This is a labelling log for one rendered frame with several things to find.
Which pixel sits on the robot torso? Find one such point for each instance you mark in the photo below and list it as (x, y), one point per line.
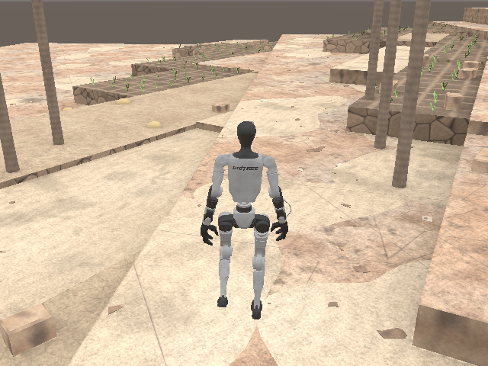
(245, 178)

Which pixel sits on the right robot forearm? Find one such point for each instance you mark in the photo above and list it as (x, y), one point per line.
(278, 203)

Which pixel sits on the left robot hand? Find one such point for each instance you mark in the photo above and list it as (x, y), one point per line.
(205, 235)

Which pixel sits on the left robot forearm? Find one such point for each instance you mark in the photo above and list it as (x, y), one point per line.
(210, 208)

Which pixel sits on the right robot hand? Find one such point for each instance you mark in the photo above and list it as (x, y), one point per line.
(283, 229)

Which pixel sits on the robot right upper arm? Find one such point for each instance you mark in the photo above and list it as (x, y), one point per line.
(269, 162)

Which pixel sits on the robot left upper arm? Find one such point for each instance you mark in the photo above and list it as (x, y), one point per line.
(218, 172)

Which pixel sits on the right robot thigh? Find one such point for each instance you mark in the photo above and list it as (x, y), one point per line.
(261, 229)

